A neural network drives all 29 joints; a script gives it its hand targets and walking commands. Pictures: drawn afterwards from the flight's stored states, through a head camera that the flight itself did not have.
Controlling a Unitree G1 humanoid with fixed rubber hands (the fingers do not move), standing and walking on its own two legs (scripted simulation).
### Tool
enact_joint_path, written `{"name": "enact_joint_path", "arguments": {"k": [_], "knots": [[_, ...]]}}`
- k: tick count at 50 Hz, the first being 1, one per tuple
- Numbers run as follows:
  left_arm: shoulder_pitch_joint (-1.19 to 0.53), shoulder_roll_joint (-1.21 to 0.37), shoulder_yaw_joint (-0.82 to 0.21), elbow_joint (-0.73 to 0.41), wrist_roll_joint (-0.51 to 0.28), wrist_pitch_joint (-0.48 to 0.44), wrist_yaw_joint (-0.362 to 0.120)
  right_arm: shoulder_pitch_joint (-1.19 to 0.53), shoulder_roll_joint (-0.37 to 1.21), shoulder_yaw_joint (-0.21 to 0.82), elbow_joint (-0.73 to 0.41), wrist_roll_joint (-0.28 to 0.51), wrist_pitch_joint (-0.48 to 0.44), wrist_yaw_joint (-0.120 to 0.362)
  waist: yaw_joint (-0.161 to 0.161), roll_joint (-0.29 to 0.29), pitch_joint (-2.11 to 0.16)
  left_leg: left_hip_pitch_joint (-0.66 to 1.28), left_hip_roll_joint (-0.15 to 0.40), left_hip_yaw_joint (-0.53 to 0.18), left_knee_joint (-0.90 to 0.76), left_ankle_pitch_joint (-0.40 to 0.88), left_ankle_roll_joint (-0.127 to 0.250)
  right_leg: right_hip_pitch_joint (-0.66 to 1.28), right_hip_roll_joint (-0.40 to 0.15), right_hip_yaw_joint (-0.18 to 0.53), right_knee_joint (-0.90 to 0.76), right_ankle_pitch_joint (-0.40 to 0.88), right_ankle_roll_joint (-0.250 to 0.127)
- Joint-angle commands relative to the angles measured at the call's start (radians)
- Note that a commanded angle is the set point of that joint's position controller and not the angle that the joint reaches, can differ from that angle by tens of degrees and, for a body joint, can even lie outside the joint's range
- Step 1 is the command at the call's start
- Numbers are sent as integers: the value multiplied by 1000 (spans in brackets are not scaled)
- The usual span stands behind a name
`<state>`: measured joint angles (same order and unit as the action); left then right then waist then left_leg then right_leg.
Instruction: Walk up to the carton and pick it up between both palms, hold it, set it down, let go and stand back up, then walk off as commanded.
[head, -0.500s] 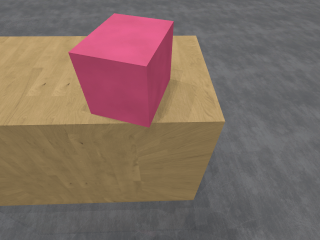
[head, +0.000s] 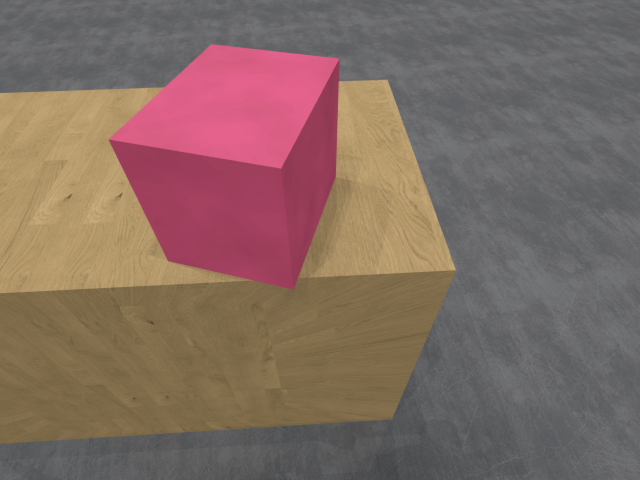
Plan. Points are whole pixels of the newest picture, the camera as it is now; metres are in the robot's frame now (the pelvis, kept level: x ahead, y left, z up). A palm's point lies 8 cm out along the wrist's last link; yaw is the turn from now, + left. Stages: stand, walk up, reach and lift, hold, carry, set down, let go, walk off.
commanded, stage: walk up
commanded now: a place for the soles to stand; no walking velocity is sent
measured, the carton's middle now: (251, 162) +0.55 +0.12 +0.10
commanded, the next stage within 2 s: none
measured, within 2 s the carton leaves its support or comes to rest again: neither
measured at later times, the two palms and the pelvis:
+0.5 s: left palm out of the picture +0.09 +0.29 -0.12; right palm out of the picture +0.06 -0.32 -0.08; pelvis -0.01 +0.00 +0.00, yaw +1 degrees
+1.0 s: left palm out of the picture -0.01 +0.26 -0.08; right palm out of the picture +0.01 -0.36 -0.11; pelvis -0.07 -0.05 +0.00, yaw +3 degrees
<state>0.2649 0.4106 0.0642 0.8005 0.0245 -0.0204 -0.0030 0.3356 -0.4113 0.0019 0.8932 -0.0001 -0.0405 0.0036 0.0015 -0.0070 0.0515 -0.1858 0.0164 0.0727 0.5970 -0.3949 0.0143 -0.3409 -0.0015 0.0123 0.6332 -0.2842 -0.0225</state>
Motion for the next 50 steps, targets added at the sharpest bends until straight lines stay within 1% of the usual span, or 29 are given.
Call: {"name": "enact_joint_path", "arguments": {"k": [1,2,3,4,8,9,12,14,15,17,18,20,21,22,25,26,27,29,33,34,36,37,38,39,40,42,45,47,50], "knots": [[98,232,50,2,-12,-51,30,16,-163,-64,-70,2,16,-17,13,-76,-110,-351,-7,-126,387,-171,19,389,-333,469,-234,311,-192],[76,238,54,-8,-5,-43,30,14,-166,-61,-65,9,13,-18,31,-172,-94,-342,8,-133,336,-214,23,358,-337,439,-232,343,-228],[36,194,36,-12,-8,-38,25,-6,-154,-61,-65,6,6,-19,7,-207,-56,-320,33,-123,272,-204,17,297,-283,355,-251,386,-209],[31,188,34,-19,-5,-36,22,-4,-171,-65,-61,5,2,-13,13,-115,-47,-267,10,-103,288,-171,4,244,-265,288,-237,488,-196],[42,180,29,0,-10,-21,30,14,-130,-58,-28,4,5,-22,8,-214,-116,-271,-17,-62,202,-15,6,308,-179,140,-135,750,-126],[1,183,39,-25,1,-16,29,29,-140,-59,-14,7,7,-29,12,-246,-103,-284,-22,-43,187,8,5,310,-163,123,-128,730,-106],[14,188,42,-23,-8,-2,29,-13,-151,-60,-17,10,17,-42,30,-201,-97,-233,-27,-39,177,56,-1,260,-169,132,-141,661,-61],[-45,191,38,-41,0,4,21,-10,-141,-62,-10,5,13,-44,3,-242,-104,-160,2,-47,142,27,17,154,-208,146,-143,488,-141],[-66,194,46,-52,-6,9,13,-1,-139,-61,-11,1,3,-43,-1,-125,-92,-106,-7,-10,32,111,17,101,-201,111,-136,296,-152],[-114,154,30,-42,-18,15,5,49,-152,-67,4,-8,-19,-42,-53,-98,-122,8,17,-51,-98,280,39,41,-151,62,-56,113,-85],[-96,133,23,-27,-21,18,5,46,-186,-73,4,-20,-26,-42,-37,-15,-101,30,61,-151,-161,279,46,4,-117,43,1,27,-59],[-13,94,8,-2,-36,28,-2,-76,-221,-66,-21,-26,-37,-44,36,171,-70,-6,285,-481,-275,217,116,-57,-14,28,75,-204,-4],[18,120,25,-4,-33,42,2,-107,-222,-77,-24,-21,-36,-47,53,137,-59,-69,306,-472,-262,176,139,-49,-17,50,142,-279,-13],[3,146,31,0,-29,45,5,-118,-241,-72,-31,-25,-32,-43,32,188,-40,-139,325,-493,-274,162,165,-7,-31,76,162,-281,-11],[-57,117,24,10,-31,33,-6,-95,-190,-63,-34,-26,-36,-37,11,236,-27,-57,231,-362,-244,413,102,-6,-41,56,79,-214,2],[-81,119,21,9,-28,37,-8,-63,-207,-62,-26,-25,-40,-40,-15,162,-4,-51,220,-342,-249,452,72,-27,-8,20,81,-180,2],[-73,122,30,18,-28,39,-9,-83,-218,-62,-36,-25,-40,-40,-13,228,-42,-25,219,-327,-218,492,82,-10,-14,10,83,-156,13],[-58,116,29,28,-34,35,1,-109,-200,-63,-35,-20,-32,-38,-3,156,-92,-49,228,-324,-208,434,119,51,-8,-10,46,-141,8],[-13,118,38,48,-23,31,-2,-184,-222,-72,-51,-27,-11,-33,14,178,-82,-199,186,-322,-218,-39,115,155,-6,-24,-85,-72,-12],[-16,124,42,57,-9,27,-3,-155,-223,-77,-49,-28,-1,-25,-5,191,-73,-282,158,-311,-253,-187,99,217,22,-43,-71,-54,-20],[22,133,39,85,-7,29,-12,-183,-214,-74,-45,-19,10,-18,14,140,-20,-420,160,-301,-317,-350,74,269,13,-33,-10,-77,-12],[50,124,48,93,1,32,-9,-187,-199,-74,-46,-22,14,-18,34,110,9,-417,147,-281,-234,-342,64,238,-17,14,-82,-141,-20],[50,149,48,81,10,26,-14,-171,-189,-76,-50,-22,17,-13,29,9,10,-419,83,-236,-214,-323,37,172,-51,81,-145,-258,-37],[15,163,47,60,9,21,-13,-165,-174,-76,-41,-19,23,-10,18,-62,35,-351,34,-200,-136,-303,28,25,-118,199,-267,-456,-60],[-58,162,40,40,6,20,-14,-149,-160,-68,-38,-15,22,-7,-4,-90,97,-257,22,-186,-109,-252,32,-125,-140,235,-353,-563,-63],[-127,210,46,15,17,12,-12,-66,-149,-75,17,-21,24,1,-35,-180,89,-47,-58,-64,193,-53,1,-292,-232,332,-502,-669,-103],[-178,211,33,-17,11,-3,-7,-6,-151,-71,31,-17,13,7,-58,-190,22,-6,-27,-60,136,59,25,-214,-186,216,-402,-415,-88],[-122,190,40,-19,4,-7,-1,-31,-149,-69,32,-14,16,2,-18,-184,-15,-141,-17,-56,106,62,22,2,-164,207,-351,-263,-77],[-74,237,54,12,16,1,-4,-37,-184,-71,40,-17,19,4,3,-182,0,-148,-22,-35,144,-76,29,17,-229,294,-411,-408,-105]]}}
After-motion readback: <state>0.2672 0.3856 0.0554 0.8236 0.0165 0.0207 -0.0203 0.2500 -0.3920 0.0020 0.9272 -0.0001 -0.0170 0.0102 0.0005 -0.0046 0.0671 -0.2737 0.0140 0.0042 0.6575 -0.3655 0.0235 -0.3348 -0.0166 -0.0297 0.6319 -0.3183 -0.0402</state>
